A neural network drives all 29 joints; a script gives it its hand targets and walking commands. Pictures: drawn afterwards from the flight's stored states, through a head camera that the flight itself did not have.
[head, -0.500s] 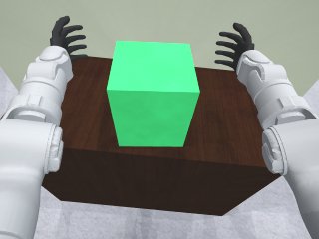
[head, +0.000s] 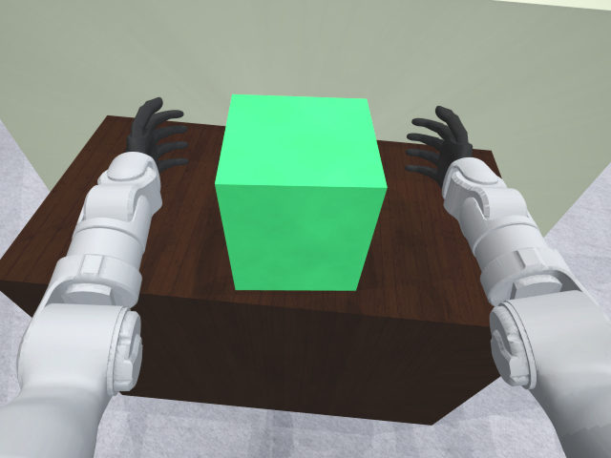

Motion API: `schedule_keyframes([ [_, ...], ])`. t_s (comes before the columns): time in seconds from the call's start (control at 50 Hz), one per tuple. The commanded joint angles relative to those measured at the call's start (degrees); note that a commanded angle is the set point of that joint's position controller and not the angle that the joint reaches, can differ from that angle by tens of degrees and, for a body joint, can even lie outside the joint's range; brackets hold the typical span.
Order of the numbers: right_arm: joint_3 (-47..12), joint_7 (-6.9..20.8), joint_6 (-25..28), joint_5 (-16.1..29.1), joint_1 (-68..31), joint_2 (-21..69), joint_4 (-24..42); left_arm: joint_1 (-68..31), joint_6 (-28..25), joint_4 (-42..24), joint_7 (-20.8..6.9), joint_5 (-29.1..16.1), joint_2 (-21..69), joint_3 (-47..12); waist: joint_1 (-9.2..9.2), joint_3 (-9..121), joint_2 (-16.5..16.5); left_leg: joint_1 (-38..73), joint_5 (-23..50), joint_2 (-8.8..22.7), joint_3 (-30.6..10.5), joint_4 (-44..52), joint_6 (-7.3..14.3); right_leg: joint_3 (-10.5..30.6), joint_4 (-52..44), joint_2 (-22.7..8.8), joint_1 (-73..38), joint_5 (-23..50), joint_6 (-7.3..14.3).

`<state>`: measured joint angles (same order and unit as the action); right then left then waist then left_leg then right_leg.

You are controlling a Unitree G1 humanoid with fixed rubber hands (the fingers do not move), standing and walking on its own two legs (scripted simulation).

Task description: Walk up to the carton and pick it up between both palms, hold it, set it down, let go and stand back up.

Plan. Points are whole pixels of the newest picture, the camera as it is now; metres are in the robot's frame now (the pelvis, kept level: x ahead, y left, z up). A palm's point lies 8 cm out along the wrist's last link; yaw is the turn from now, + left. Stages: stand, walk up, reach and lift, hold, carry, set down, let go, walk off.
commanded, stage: set down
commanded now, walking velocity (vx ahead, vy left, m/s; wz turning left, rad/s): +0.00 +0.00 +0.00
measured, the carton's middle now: (298, 198) +0.50 +0.06 +0.03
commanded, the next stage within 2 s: none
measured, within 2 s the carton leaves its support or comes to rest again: neither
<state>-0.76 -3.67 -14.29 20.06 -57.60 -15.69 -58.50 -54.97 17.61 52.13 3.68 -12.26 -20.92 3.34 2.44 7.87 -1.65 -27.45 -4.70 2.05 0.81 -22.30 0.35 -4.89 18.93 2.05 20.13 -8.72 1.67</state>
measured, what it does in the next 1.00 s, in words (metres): stands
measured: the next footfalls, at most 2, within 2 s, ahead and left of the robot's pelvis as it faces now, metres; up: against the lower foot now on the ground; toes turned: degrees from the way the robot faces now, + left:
none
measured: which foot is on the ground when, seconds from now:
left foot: down 0.00-1.00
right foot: down 0.00-1.00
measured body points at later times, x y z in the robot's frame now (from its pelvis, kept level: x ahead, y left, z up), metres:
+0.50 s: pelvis +0.01 +0.00 +0.00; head +0.02 +0.02 +0.45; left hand +0.40 +0.25 +0.12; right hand +0.43 -0.16 +0.12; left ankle +0.06 +0.11 -0.74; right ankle +0.00 -0.10 -0.74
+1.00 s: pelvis +0.02 +0.00 +0.01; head +0.02 +0.01 +0.46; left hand +0.34 +0.25 +0.06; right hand +0.36 -0.18 +0.05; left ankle +0.06 +0.11 -0.74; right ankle +0.00 -0.10 -0.74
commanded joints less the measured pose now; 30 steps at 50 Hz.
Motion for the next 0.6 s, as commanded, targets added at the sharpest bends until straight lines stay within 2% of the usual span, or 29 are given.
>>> schedule_keyframes([
  [0.0,2.67,-0.76,2.23,0.25,-27.39,-11.47,12.13,-30.04,-1.30,-14.81,0.29,0.96,-12.39,4.84,1.17,31.57,6.52,25.94,15.86,-1.80,0.34,-1.76,-2.91,1.99,-1.20,1.41,-6.61,8.03,-2.17],
  [0.02,3.04,-0.92,1.67,-0.12,-36.02,-12.64,15.01,-39.28,-1.14,-16.30,0.70,-1.37,-15.06,3.74,1.67,33.84,6.55,22.22,11.36,-2.30,0.43,-1.71,-1.87,2.09,-0.25,0.96,-5.90,4.53,-2.35],
  [0.04,2.39,-0.71,2.08,0.19,-22.96,-10.01,14.31,-26.57,-1.53,-13.81,1.16,-0.13,-11.65,4.06,1.61,30.96,4.60,23.60,12.10,-1.59,-0.03,-1.55,-2.05,1.60,0.19,1.09,-7.52,5.84,-2.32],
  [0.06,2.34,-1.00,1.72,0.58,-31.78,-9.85,19.63,-33.46,-1.85,-18.16,1.16,-2.29,-13.48,2.78,2.07,31.55,3.90,21.37,9.27,-2.14,0.86,-1.73,-1.53,2.19,-0.40,0.64,-6.24,1.92,-2.52],
  [0.08,0.04,-0.73,2.19,0.83,-25.86,-7.90,19.49,-25.72,-2.18,-16.90,1.51,-2.60,-10.31,2.51,1.84,31.22,3.34,23.57,10.09,-1.90,-0.04,-1.35,-1.47,1.87,-0.55,0.82,-7.02,3.47,-2.48],
  [0.1,1.00,-0.72,2.98,0.77,-28.23,-7.68,23.39,-26.59,-2.61,-19.68,1.42,-2.88,-11.16,2.43,1.55,34.27,3.93,24.11,12.90,-2.11,0.28,-2.19,-1.32,2.19,-0.27,0.80,-6.88,5.73,-2.48],
  [0.12,1.68,-0.86,3.07,1.00,-26.40,-8.92,22.07,-25.82,-2.63,-20.71,1.29,-3.34,-10.96,2.12,0.23,34.77,5.24,24.92,15.24,-2.67,0.55,-2.87,-2.10,2.12,0.16,0.71,-6.75,8.62,-2.48],
  [0.14,2.18,-1.03,2.93,0.87,-27.24,-9.90,22.19,-27.71,-2.38,-19.60,0.98,-3.56,-12.08,2.11,0.24,35.22,6.40,25.30,14.60,-2.77,0.49,-2.80,-2.08,2.18,0.34,0.62,-5.78,7.71,-2.20],
  [0.16,2.52,-1.14,2.68,0.21,-25.18,-10.10,22.56,-25.38,-2.16,-20.72,0.73,-2.95,-11.66,2.17,0.01,35.45,5.65,26.05,15.26,-2.55,0.47,-3.30,-2.72,1.82,0.45,0.58,-5.89,8.02,-2.68],
  [0.18,1.75,-1.45,2.36,0.25,-23.21,-10.27,21.28,-23.44,-1.42,-18.89,0.26,-2.89,-11.02,2.27,-0.79,34.20,3.92,26.30,17.52,-1.93,-0.25,-3.24,-2.54,2.00,0.09,0.52,-6.55,10.05,-2.52],
  [0.2,-0.62,-1.59,2.70,1.03,-14.10,-8.36,20.37,-14.10,-0.48,-19.72,-0.75,-1.28,-8.67,2.59,-0.18,33.07,3.38,27.67,20.39,-2.62,-0.21,-2.89,-1.82,2.62,-0.15,0.28,-9.23,15.46,-2.70],
  [0.22,-0.27,-2.40,2.85,0.77,-12.78,-8.57,21.77,-11.43,0.22,-19.08,-2.16,-0.95,-9.00,3.93,-1.30,29.63,2.58,28.09,20.76,-2.78,0.03,-2.16,-1.66,3.43,-1.22,0.45,-9.89,16.81,-3.00],
  [0.24,-1.43,-2.78,3.01,0.83,-10.21,-7.74,21.45,-7.73,0.23,-20.07,-3.20,0.40,-6.93,4.71,-1.30,29.71,2.46,29.13,21.70,-2.63,0.05,-1.73,-1.90,2.94,-0.73,0.15,-12.13,18.95,-3.35],
  [0.26,-0.50,-3.05,2.71,0.18,-12.26,-8.02,22.66,-10.75,1.01,-20.99,-3.83,1.21,-8.05,5.18,-1.99,28.24,2.55,27.72,20.40,-3.00,0.22,-1.52,-1.70,2.81,-0.75,0.28,-12.36,18.59,-3.31],
  [0.28,-0.51,-3.11,2.98,0.30,-7.06,-8.00,23.87,-6.14,1.37,-23.02,-4.24,1.92,-6.79,5.19,-1.47,27.50,2.80,28.98,20.71,-2.78,-0.47,-0.84,-2.02,3.23,-0.92,0.12,-13.80,18.87,-3.50],
  [0.3,-1.00,-3.25,2.99,0.24,-7.52,-7.85,25.65,-6.55,1.83,-24.66,-4.38,3.21,-7.17,6.24,-1.11,25.40,4.10,30.06,21.16,-2.78,0.40,-0.36,-2.23,3.18,-1.76,0.54,-12.77,17.82,-3.39],
  [0.32,1.06,-3.28,2.71,-0.06,-14.74,-9.83,26.30,-15.97,2.27,-26.13,-4.09,1.61,-9.78,6.38,-1.00,26.77,5.45,27.23,18.25,-3.10,0.32,-0.29,-1.81,3.68,-1.76,0.53,-10.95,13.30,-2.69],
  [0.34,-0.26,-3.01,3.38,0.48,-5.58,-9.06,27.69,-6.95,2.00,-30.44,-3.36,1.59,-8.95,6.72,-0.24,26.79,4.81,30.50,20.91,-2.27,-0.41,-0.64,-2.83,2.12,-1.40,1.57,-13.38,13.91,-2.47],
  [0.36,1.49,-2.83,2.78,0.80,-13.05,-10.23,30.02,-13.41,2.77,-32.98,-2.92,0.88,-10.53,6.99,-0.16,26.95,5.23,29.26,18.34,-2.25,0.67,-0.64,-2.56,2.36,-2.47,1.33,-10.40,9.61,-1.99],
  [0.38,1.67,-2.33,2.79,1.00,-6.01,-8.46,30.10,-7.93,2.22,-35.06,-2.21,1.95,-9.56,7.33,0.24,24.79,6.47,30.65,17.98,-2.14,0.04,-0.74,-3.21,1.93,-2.28,1.51,-10.43,9.27,-2.11],
  [0.4,0.64,-1.80,3.07,0.16,-0.42,-7.02,28.02,-2.10,2.17,-32.04,-2.40,3.63,-6.63,7.39,0.31,19.26,5.00,30.50,17.74,-1.69,-0.12,0.00,-3.19,2.64,-2.57,1.16,-10.73,8.84,-1.65],
  [0.42,0.00,-1.76,3.72,0.57,-0.43,-5.45,31.07,-2.00,1.48,-35.88,-2.71,3.14,-6.94,7.80,0.18,18.63,4.89,30.80,17.15,-1.96,0.12,0.30,-2.67,3.21,-3.36,0.64,-9.63,8.00,-2.08],
  [0.44,0.75,-1.63,4.04,-0.57,2.77,-4.58,30.18,1.55,1.05,-33.93,-2.91,4.03,-6.53,8.09,0.35,17.03,4.67,30.93,17.19,-1.82,0.41,1.20,-2.36,2.99,-4.09,0.44,-10.03,7.96,-2.29],
  [0.46,2.65,-1.47,3.63,-0.68,-7.52,-6.42,32.08,-10.13,0.93,-34.85,-2.99,2.66,-9.29,7.98,-0.47,18.28,4.82,27.63,13.74,-2.43,0.96,1.26,-1.96,3.40,-3.84,0.26,-8.54,4.82,-1.90],
  [0.48,-0.05,-0.92,4.08,-0.37,5.46,-4.84,30.26,2.80,0.79,-34.16,-2.49,3.87,-6.25,8.00,1.50,16.47,4.91,29.71,14.31,-2.38,0.55,1.41,-1.75,3.72,-3.43,0.05,-10.51,6.12,-1.82],
  [0.5,1.47,-1.02,4.93,-0.69,2.27,-3.73,32.17,0.57,-0.05,-35.90,-2.56,4.37,-6.50,8.30,0.99,17.24,5.75,29.25,15.16,-2.13,1.00,1.09,-1.67,4.14,-3.64,-0.06,-9.58,5.77,-1.87],
  [0.54,2.44,-0.56,4.79,-1.32,-2.12,-5.45,32.54,-6.11,-1.19,-34.78,-1.95,2.36,-8.51,7.17,0.64,16.62,6.06,27.06,9.10,-2.55,1.06,1.48,-1.30,4.10,-3.76,-0.55,-6.28,-0.93,-1.66],
  [0.56,2.50,-0.39,4.40,-1.16,-3.45,-5.31,32.85,-7.68,-1.74,-35.36,-1.29,1.82,-8.33,6.70,1.10,18.46,5.86,25.93,6.87,-2.55,0.86,1.23,-1.19,3.72,-2.98,-0.54,-7.13,-1.82,-1.39],
  [0.58,2.88,-0.54,4.71,-1.79,-0.44,-4.17,33.83,-3.48,-2.18,-34.73,-1.13,2.25,-7.70,6.14,1.76,17.41,5.93,26.50,8.62,-2.43,1.53,0.69,-1.15,4.50,-2.31,-1.05,-7.30,-0.13,-1.48],
])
